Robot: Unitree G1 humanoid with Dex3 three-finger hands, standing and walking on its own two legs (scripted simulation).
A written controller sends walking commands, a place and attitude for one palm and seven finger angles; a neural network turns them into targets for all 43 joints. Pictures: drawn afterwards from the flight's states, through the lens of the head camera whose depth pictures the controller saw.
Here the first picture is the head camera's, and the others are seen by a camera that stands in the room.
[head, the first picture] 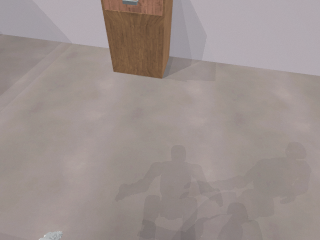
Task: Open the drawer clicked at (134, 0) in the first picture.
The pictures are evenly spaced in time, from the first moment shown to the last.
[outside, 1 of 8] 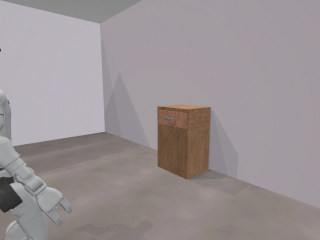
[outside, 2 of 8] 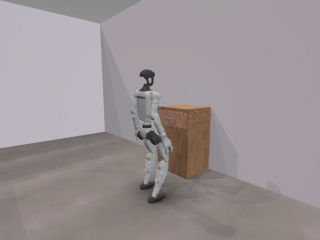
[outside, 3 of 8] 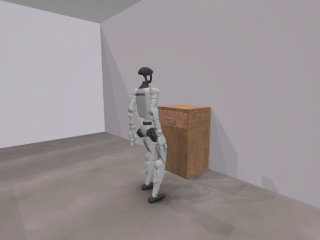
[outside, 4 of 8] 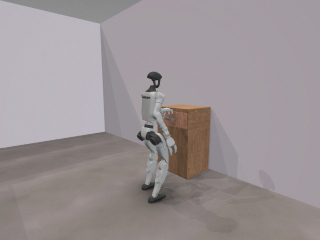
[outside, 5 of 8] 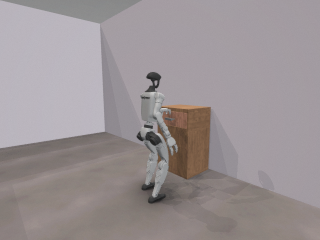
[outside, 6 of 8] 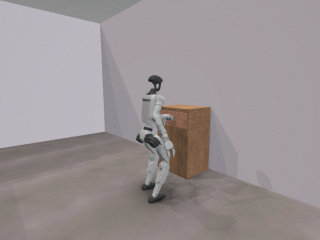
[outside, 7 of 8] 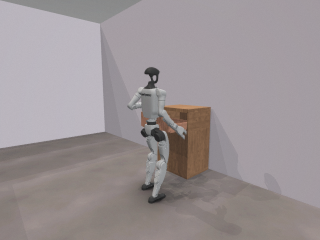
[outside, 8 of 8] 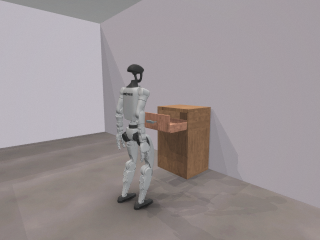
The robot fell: no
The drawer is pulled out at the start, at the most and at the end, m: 0.00 0.30 0.30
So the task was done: yes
